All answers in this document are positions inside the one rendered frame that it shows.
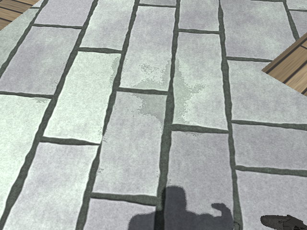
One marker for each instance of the robot right hand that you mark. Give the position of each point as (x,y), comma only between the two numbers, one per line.
(283,222)

